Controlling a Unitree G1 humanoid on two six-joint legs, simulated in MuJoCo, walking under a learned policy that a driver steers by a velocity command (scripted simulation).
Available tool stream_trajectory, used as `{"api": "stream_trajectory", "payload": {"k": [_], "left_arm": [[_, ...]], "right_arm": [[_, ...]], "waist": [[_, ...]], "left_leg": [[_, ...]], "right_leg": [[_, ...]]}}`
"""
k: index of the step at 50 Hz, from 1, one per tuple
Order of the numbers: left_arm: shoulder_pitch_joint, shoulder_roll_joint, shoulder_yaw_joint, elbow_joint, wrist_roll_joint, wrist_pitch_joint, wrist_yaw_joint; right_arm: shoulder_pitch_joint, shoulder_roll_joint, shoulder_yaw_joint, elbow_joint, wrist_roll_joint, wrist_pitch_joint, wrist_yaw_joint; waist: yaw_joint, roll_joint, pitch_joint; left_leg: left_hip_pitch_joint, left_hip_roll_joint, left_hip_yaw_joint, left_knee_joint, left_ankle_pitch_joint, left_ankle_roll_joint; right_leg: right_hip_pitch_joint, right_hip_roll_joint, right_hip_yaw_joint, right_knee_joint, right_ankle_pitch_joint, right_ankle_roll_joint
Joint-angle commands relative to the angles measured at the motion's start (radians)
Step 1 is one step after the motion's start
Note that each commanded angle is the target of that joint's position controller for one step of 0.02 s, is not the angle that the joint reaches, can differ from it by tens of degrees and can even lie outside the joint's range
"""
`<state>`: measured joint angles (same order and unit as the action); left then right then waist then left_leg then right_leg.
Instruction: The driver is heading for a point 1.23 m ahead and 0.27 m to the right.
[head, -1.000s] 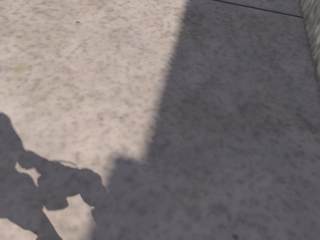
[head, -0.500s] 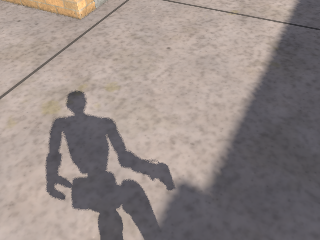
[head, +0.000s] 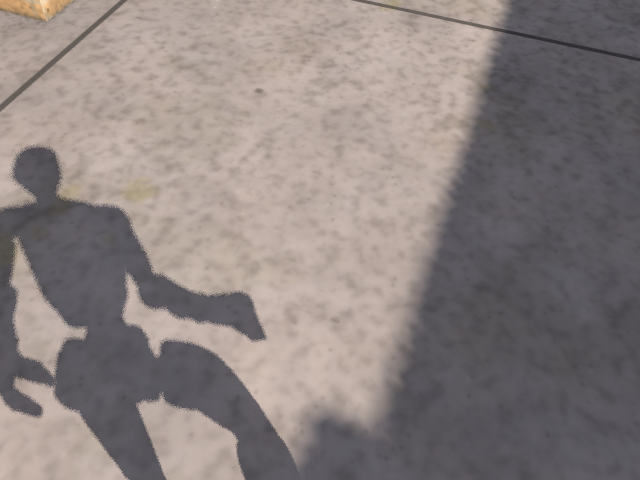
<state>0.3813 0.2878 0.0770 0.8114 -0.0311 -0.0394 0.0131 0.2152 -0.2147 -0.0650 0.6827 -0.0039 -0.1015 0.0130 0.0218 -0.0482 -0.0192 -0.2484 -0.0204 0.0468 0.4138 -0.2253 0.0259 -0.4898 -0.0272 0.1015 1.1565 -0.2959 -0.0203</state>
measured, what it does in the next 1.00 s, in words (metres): walks ahead, turning right: right foot, then left foot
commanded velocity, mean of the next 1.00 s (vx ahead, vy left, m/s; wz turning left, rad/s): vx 0.49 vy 0.00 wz -0.49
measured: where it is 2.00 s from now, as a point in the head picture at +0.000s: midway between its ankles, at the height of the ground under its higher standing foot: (460, 275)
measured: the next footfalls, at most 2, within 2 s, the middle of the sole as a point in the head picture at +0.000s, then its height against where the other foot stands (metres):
right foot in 0.34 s outside the picture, level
left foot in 0.80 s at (347, 401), level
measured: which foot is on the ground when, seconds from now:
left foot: down 0.00-0.36, up 0.38-0.78, down 0.80-1.00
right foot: up 0.00-0.32, down 0.34-0.80, up 0.82-1.00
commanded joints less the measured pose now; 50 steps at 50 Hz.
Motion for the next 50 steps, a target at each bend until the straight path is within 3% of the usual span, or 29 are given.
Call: {"api": "stream_trajectory", "payload": {"k": [1, 4, 8, 12, 15, 16, 17, 18, 19, 20, 21, 22, 23, 24, 26, 28, 31, 33, 36, 38, 39, 40, 41, 42, 43, 44, 45, 47, 50], "left_arm": [[-0.021, 0.021, 0.015, -0.084, 0.003, 0.004, -0.013], [-0.094, 0.014, 0.011, -0.123, 0.013, 0.011, -0.017], [-0.243, 0.004, -0.003, -0.181, 0.015, 0.002, -0.041], [-0.373, 0.01, -0.011, -0.252, 0.013, 0.0, -0.069], [-0.337, 0.058, 0.011, -0.273, 0.013, 0.003, -0.079], [-0.238, 0.091, 0.029, -0.256, 0.01, 0.006, -0.077], [-0.065, 0.146, 0.059, -0.219, 0.009, 0.011, -0.066], [0.061, 0.232, 0.083, -0.192, 0.003, 0.023, -0.043], [0.005, 0.294, 0.082, -0.226, -0.003, 0.006, -0.045], [0.04, 0.204, 0.06, -0.232, 0.013, 0.001, -0.046], [-0.012, 0.167, 0.048, -0.223, 0.015, -0.01, -0.045], [-0.086, 0.147, 0.04, -0.229, 0.012, -0.018, -0.047], [-0.143, 0.114, 0.03, -0.239, 0.015, -0.024, -0.045], [-0.169, 0.106, 0.025, -0.249, 0.026, -0.025, -0.042], [-0.174, 0.105, 0.024, -0.236, 0.018, -0.029, -0.032], [-0.151, 0.127, 0.029, -0.218, 0.015, -0.027, -0.017], [-0.114, 0.145, 0.034, -0.193, 0.005, -0.015, -0.002], [-0.073, 0.156, 0.037, -0.176, 0.004, -0.009, -0.002], [-0.037, 0.146, 0.035, -0.157, -0.005, -0.006, -0.003], [-0.041, 0.137, 0.034, -0.151, 0.003, -0.004, -0.001], [-0.046, 0.119, 0.029, -0.149, 0.005, -0.003, -0.002], [-0.045, 0.081, 0.015, -0.154, 0.012, -0.006, -0.005], [0.005, 0.022, -0.008, -0.165, 0.032, -0.008, -0.008], [0.136, 0.004, -0.016, -0.167, -0.012, -0.015, -0.006], [0.096, 0.105, 0.001, -0.145, -0.019, -0.015, -0.001], [-0.026, 0.145, 0.012, -0.163, -0.009, -0.013, 0.0], [-0.092, 0.135, 0.009, -0.178, 0.008, -0.012, 0.002], [-0.126, 0.101, 0.007, -0.196, 0.021, -0.019, -0.006], [-0.124, 0.057, -0.004, -0.189, 0.022, -0.019, -0.014]], "right_arm": [[0.039, -0.084, -0.028, -0.002, -0.005, -0.018, -0.004], [0.049, -0.118, -0.038, 0.037, -0.003, -0.023, -0.009], [0.053, -0.157, -0.043, 0.07, 0.003, -0.01, -0.027], [0.12, -0.202, -0.051, 0.111, 0.02, 0.007, -0.035], [0.125, -0.256, -0.062, 0.116, 0.029, 0.025, -0.043], [0.123, -0.273, -0.065, 0.114, 0.03, 0.032, -0.046], [0.098, -0.269, -0.06, 0.102, 0.037, 0.031, -0.047], [0.129, -0.197, -0.034, 0.076, 0.006, 0.021, -0.043], [0.215, -0.117, 0.004, 0.032, -0.003, -0.009, -0.02], [0.09, -0.227, -0.023, 0.02, 0.024, -0.044, -0.001], [0.011, -0.224, -0.02, -0.016, 0.05, -0.053, 0.002], [-0.012, -0.197, -0.014, -0.019, 0.032, -0.055, -0.008], [-0.008, -0.204, -0.021, -0.009, 0.005, -0.047, -0.015], [0.01, -0.202, -0.023, -0.006, -0.003, -0.033, -0.015], [0.024, -0.184, -0.019, -0.007, -0.012, -0.013, -0.016], [-0.034, -0.156, -0.008, -0.028, -0.017, -0.002, -0.019], [-0.175, -0.113, 0.015, -0.063, -0.015, -0.007, -0.012], [-0.232, -0.126, 0.014, -0.077, -0.001, -0.012, -0.004], [-0.247, -0.173, -0.002, -0.092, 0.012, -0.02, 0.004], [-0.196, -0.197, -0.014, -0.079, 0.013, -0.029, 0.009], [-0.131, -0.201, -0.022, -0.062, 0.009, -0.034, 0.007], [-0.038, -0.226, -0.035, -0.046, -0.002, -0.039, 0.002], [0.098, -0.284, -0.048, -0.038, -0.015, -0.04, -0.003], [0.182, -0.343, -0.068, 0.017, -0.017, -0.027, 0.011], [0.155, -0.247, -0.046, -0.002, 0.008, -0.025, 0.018], [0.105, -0.198, -0.031, -0.009, 0.01, -0.02, 0.015], [0.06, -0.18, -0.021, -0.017, 0.001, -0.015, 0.014], [0.032, -0.154, -0.008, -0.005, -0.01, -0.013, 0.011], [0.06, -0.158, -0.006, 0.024, 0.004, -0.017, 0.008]], "waist": [[-0.015, 0.162, 0.022], [-0.012, 0.113, 0.057], [-0.05, 0.103, 0.091], [-0.081, 0.085, 0.115], [-0.026, 0.142, 0.039], [0.033, 0.156, -0.018], [0.13, 0.126, -0.101], [0.146, -0.048, -0.198], [0.04, -0.231, -0.372], [0.123, -0.075, -0.374], [0.099, -0.04, -0.213], [0.038, 0.081, -0.1], [0.002, 0.085, -0.066], [-0.026, 0.055, -0.045], [-0.045, 0.041, -0.033], [-0.036, 0.04, -0.003], [0.016, -0.003, 0.023], [0.046, -0.022, 0.012], [0.042, -0.047, 0.006], [0.014, -0.079, 0.0], [-0.02, -0.084, -0.017], [-0.065, -0.064, -0.079], [-0.095, 0.086, -0.22], [-0.051, 0.416, -0.294], [-0.078, 0.265, -0.197], [-0.097, 0.169, -0.082], [-0.083, 0.101, -0.026], [-0.046, 0.122, 0.016], [-0.036, 0.148, 0.01]], "left_leg": [[0.172, 0.248, -0.182, -0.211, 0.31, 0.12], [0.164, 0.269, -0.105, -0.232, 0.415, 0.138], [0.157, 0.243, 0.022, -0.241, 0.402, 0.111], [0.253, 0.28, 0.079, -0.191, 0.502, 0.096], [0.317, 0.284, 0.129, -0.008, 0.958, 0.071], [0.301, 0.28, 0.138, 0.139, 1.07, 0.064], [0.182, 0.25, 0.156, 0.361, 1.015, 0.038], [-0.101, 0.17, 0.155, 0.708, 0.403, -0.004], [-0.445, -0.042, -0.033, 1.043, -0.369, -0.043], [-0.544, 0.009, -0.189, 1.052, -0.306, -0.018], [-0.573, 0.046, -0.169, 0.981, -0.218, 0.001], [-0.533, 0.089, -0.16, 0.876, -0.157, -0.003], [-0.465, 0.119, -0.157, 0.793, -0.125, -0.013], [-0.401, 0.131, -0.158, 0.769, -0.104, -0.025], [-0.363, 0.133, -0.132, 0.696, -0.074, -0.062], [-0.361, 0.12, -0.107, 0.578, 0.003, -0.095], [-0.278, 0.066, -0.083, 0.302, 0.227, -0.103], [-0.212, 0.026, -0.081, 0.198, 0.321, -0.103], [-0.189, 0.019, -0.129, 0.113, 0.27, -0.08], [-0.15, 0.03, -0.123, 0.092, 0.204, -0.043], [-0.068, 0.026, -0.103, 0.057, 0.192, -0.018], [0.084, 0.065, -0.126, 0.05, 0.174, 0.021], [0.347, 0.243, -0.322, 0.069, 0.149, 0.098], [0.561, 0.412, -0.805, -0.085, -0.169, 0.249], [0.513, 0.407, -0.856, -0.139, -0.382, 0.234], [0.404, 0.369, -0.702, -0.14, -0.323, 0.196], [0.299, 0.325, -0.579, -0.146, -0.183, 0.179], [0.187, 0.259, -0.442, -0.179, 0.013, 0.173], [0.16, 0.231, -0.34, -0.219, 0.167, 0.192]], "right_leg": [[-0.234, -0.066, 0.034, 0.034, 0.107, 0.007], [-0.292, -0.064, 0.043, -0.067, 0.19, 0.02], [-0.24, -0.049, -0.036, -0.331, 0.364, 0.011], [-0.223, -0.032, -0.11, -0.46, 0.311, -0.031], [-0.056, 0.059, -0.205, -0.481, 0.15, -0.095], [0.081, 0.097, -0.221, -0.491, 0.116, -0.125], [0.348, 0.122, -0.198, -0.569, 0.198, -0.17], [0.67, -0.048, 0.086, -0.588, 0.249, -0.24], [0.94, -0.306, 0.72, -0.764, 0.023, -0.471], [0.925, -0.285, 0.715, -0.853, -0.085, -0.411], [0.788, -0.251, 0.567, -0.866, -0.036, -0.358], [0.61, -0.205, 0.456, -0.868, 0.111, -0.32], [0.497, -0.17, 0.369, -0.877, 0.234, -0.299], [0.409, -0.147, 0.328, -0.897, 0.318, -0.296], [0.322, -0.125, 0.266, -0.918, 0.42, -0.3], [0.249, -0.095, 0.202, -0.922, 0.46, -0.288], [0.176, -0.023, 0.136, -0.906, 0.352, -0.23], [0.173, -0.026, 0.166, -0.894, 0.264, -0.206], [0.269, -0.068, 0.269, -0.824, 0.171, -0.185], [0.331, -0.105, 0.308, -0.766, 0.187, -0.169], [0.335, -0.089, 0.3, -0.716, 0.228, -0.151], [0.309, -0.039, 0.256, -0.579, 0.278, -0.12], [0.167, 0.037, 0.176, -0.282, 0.064, -0.078], [-0.147, 0.146, 0.078, 0.009, -0.289, -0.018], [-0.263, 0.087, 0.122, 0.123, -0.252, -0.009], [-0.29, 0.056, 0.101, 0.139, -0.158, -0.008], [-0.261, 0.023, 0.066, 0.113, -0.093, -0.005], [-0.204, -0.037, 0.037, 0.013, -0.013, -0.004], [-0.177, -0.054, -0.014, -0.091, 0.015, 0.013]]}}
